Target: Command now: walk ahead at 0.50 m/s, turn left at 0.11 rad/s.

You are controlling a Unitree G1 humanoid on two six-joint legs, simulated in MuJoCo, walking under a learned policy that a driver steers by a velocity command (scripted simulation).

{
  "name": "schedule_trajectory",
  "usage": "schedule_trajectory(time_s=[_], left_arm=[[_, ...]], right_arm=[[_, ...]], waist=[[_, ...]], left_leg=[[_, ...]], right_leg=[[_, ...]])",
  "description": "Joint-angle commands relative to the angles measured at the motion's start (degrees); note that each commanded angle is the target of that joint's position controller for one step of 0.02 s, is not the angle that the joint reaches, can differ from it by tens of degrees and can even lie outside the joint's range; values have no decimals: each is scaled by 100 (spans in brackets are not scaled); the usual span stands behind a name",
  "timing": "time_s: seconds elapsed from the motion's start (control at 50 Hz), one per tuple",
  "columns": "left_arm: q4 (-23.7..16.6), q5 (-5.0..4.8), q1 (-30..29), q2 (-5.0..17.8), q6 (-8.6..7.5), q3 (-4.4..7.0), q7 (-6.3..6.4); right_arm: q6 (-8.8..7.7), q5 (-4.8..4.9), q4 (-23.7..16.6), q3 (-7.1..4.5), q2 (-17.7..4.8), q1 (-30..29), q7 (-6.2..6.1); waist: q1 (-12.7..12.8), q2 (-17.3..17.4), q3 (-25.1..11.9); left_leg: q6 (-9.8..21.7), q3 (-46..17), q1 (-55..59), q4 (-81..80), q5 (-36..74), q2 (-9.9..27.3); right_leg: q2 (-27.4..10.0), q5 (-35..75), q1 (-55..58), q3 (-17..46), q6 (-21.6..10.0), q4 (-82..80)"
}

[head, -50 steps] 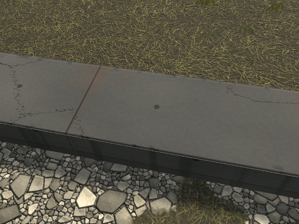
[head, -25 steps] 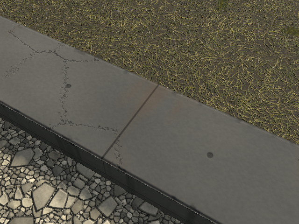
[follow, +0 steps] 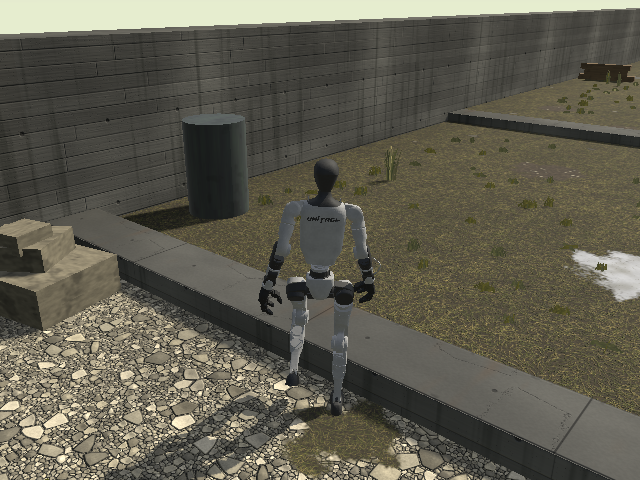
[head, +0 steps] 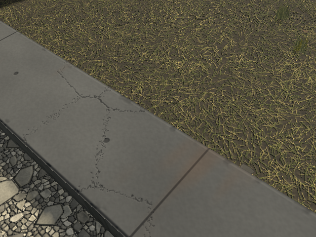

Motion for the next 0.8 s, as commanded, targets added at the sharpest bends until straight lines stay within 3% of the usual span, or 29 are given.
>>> schedule_trajectory(time_s=[0.02,0.14,0.26,0.28,0.3,0.32,0.34,0.38,0.4,0.42,0.44,0.46,0.48,0.5,0.52,0.54,0.56,0.58,0.6,0.62,0.64,0.66,0.68,0.7,0.72,0.74,0.76,0.78,0.8], left_arm=[[1,-30,442,630,-132,117,5],[246,14,785,597,-118,97,170],[586,207,1748,565,17,147,292],[645,-395,1752,440,289,182,440],[748,-374,2170,426,469,191,514],[706,-294,2360,479,558,193,554],[432,-180,1587,595,641,161,526],[-79,-123,585,1271,518,232,347],[-401,-138,-293,1433,376,304,275],[-654,77,-932,509,206,101,187],[-810,234,-814,-373,-152,-68,106],[-849,-237,-492,-131,-414,51,-56],[-1034,-573,-731,-76,-350,134,-29],[-1356,-705,-1068,-382,-111,6,40],[-1652,-691,-1488,-990,166,-216,59],[-2118,-576,-1874,-1175,355,-389,-5],[-2502,-518,-2035,-1339,362,-556,-136],[-2788,-476,-1927,-1185,382,-620,-214],[-2972,-429,-1796,-829,353,-600,-219],[-2687,-258,-1175,-335,343,-459,-147],[-2460,-122,-542,9,351,-326,-70],[-2446,-58,-483,70,326,-265,-15],[-2440,14,-674,241,377,-162,49],[-2410,54,-625,536,461,-30,70],[-2362,0,-230,930,575,105,28],[-2202,-69,62,1301,637,244,-80],[-2186,-100,-697,1902,602,273,-139],[-2408,-44,-908,1236,515,25,-130],[-2025,-130,-361,883,367,-44,-199]], right_arm=[[69,-24,-676,16,-83,-476,-78],[141,-15,-1266,188,165,-1306,-46],[-53,48,-2260,349,343,-3148,-192],[-326,640,-2327,519,654,-2881,-59],[-477,600,-2407,635,659,-3154,43],[-585,556,-2529,702,680,-3305,123],[-634,498,-2427,686,583,-2657,173],[-506,682,-1695,133,-346,-635,31],[-305,733,-1133,-138,-738,371,-177],[-225,687,-390,-212,-1077,1394,-223],[-128,66,-137,-154,-1454,2094,-270],[12,-272,-40,-62,-976,2628,-207],[122,-255,294,-113,-821,2610,-90],[167,17,458,-166,-756,2099,-78],[186,141,500,-8,-175,1262,-70],[97,194,612,144,347,706,-93],[43,198,675,261,566,178,-115],[53,180,687,368,727,-561,-117],[76,46,489,421,592,-1300,-130],[-21,-91,266,401,349,-1612,-228],[-228,-16,160,324,-168,-1649,-329],[-379,189,194,79,-1100,-1050,-355],[-373,380,331,-117,-1782,-543,-373],[-260,484,369,-205,-2050,-304,-422],[-121,476,275,-261,-2159,-404,-475],[-70,562,17,-267,-1800,-417,-542],[-274,110,-391,-30,-617,262,-284],[-576,156,-467,-122,-646,502,67],[-612,356,-859,-188,-697,-265,155]], waist=[[-38,-909,193],[-20,-929,105],[758,-1100,467],[500,-1067,806],[729,-770,412],[763,-565,13],[232,-590,-615],[-831,-889,-1978],[-1370,-860,-1717],[-1426,236,-1223],[-1225,2044,-1513],[-1417,1591,-2645],[-1299,1195,-2471],[-987,1391,-1748],[-511,1230,-688],[-142,687,59],[369,411,466],[958,356,889],[1328,509,1035],[1450,376,658],[1750,307,12],[1712,458,-692],[1607,523,-1125],[1660,642,-1428],[1854,819,-1610],[1821,84,-1312],[486,-3210,-1259],[314,-2433,-2103],[404,-1415,-825]], left_leg=[[-37,315,-1690,963,-259,121],[16,823,-2288,-484,25,743],[174,823,-5250,827,-2264,1057],[-188,470,-6143,348,-2084,1282],[-246,784,-6008,-112,-2119,1106],[-293,1020,-5006,-1159,-1658,925],[-231,1189,-2161,-2873,-983,585],[-272,544,3287,-5694,1933,444],[-301,372,4866,-6389,2948,674],[-255,-410,6378,-6543,5854,1668],[-159,-629,7596,-3939,12185,2535],[612,-1063,7760,-4139,12513,3216],[928,-1554,7567,-5088,9801,3109],[1176,-1892,6922,-6071,5669,3260],[1042,-1571,5689,-6485,4104,3206],[745,-849,4561,-6687,3374,3009],[404,-18,3270,-6898,2872,2644],[-38,1003,1848,-7437,2201,2184],[-231,2075,412,-8037,2386,1569],[-47,2757,-616,-8113,3171,1081],[102,2973,-889,-7865,5155,844],[288,2504,-214,-7685,7720,1154],[407,2187,1205,-7211,10089,1551],[580,1878,2780,-6334,11621,1884],[672,1605,3933,-5034,12321,2151],[573,1397,3474,-2771,9478,1754],[63,852,1575,324,101,-154],[191,-640,304,2765,-419,-481],[414,-563,-566,3352,-569,-498]], right_leg=[[-1612,2241,526,1264,-1074,-988],[-1442,2252,1303,872,-794,-1335],[-2020,2960,3620,1613,-1121,-1395],[-2157,3371,4377,1782,-653,-812],[-1933,4648,4795,1562,-476,-296],[-1811,6079,4637,1443,-328,61],[-1448,7703,3332,1079,-112,496],[-1501,7527,1401,1606,-119,1475],[-1137,5676,88,1690,10,2317],[-72,-1489,-1958,1257,364,4712],[400,-3625,-4558,1626,280,8128],[559,-3170,-5327,1963,288,9949],[576,-2572,-6106,1393,321,10986],[380,-2528,-7043,766,329,12215],[173,-2424,-7594,654,215,13427],[50,-2344,-7630,782,25,13918],[-154,-1882,-7268,914,-147,13049],[-365,-1624,-6548,947,-324,11161],[-365,-1013,-5217,482,-285,9196],[25,-103,-3394,-182,-40,8311],[297,581,-1556,-480,87,7631],[436,107,-453,-756,184,7101],[530,-763,-521,-969,134,6674],[552,-1320,-941,-986,-13,5967],[575,-1506,-986,-572,-219,4719],[521,-955,-358,814,-658,2621],[-433,2065,138,3858,-1728,1498],[-1304,-230,305,6348,-2273,7],[-1317,-1002,-547,6312,-1911,-411]])
Next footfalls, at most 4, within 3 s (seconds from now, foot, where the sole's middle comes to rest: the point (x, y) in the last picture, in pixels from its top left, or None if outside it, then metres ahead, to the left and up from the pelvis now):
0.26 left None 0.28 0.15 -0.61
0.42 left None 0.33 0.24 -0.78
0.72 right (173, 203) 0.56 0.03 -0.60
1.14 left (150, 132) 0.91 0.12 -0.60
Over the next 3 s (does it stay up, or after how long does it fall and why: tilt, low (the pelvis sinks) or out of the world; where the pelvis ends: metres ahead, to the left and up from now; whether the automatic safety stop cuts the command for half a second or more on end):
stays up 1.53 -0.56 0.05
